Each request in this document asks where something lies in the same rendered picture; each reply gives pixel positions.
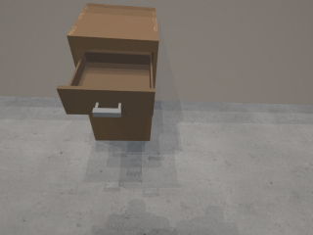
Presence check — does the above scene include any drawer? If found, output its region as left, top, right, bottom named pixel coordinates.
left=56, top=51, right=156, bottom=117

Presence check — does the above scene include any handle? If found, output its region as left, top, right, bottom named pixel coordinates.
left=92, top=102, right=121, bottom=118

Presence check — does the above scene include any cabinet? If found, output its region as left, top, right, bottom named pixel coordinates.
left=67, top=3, right=159, bottom=141

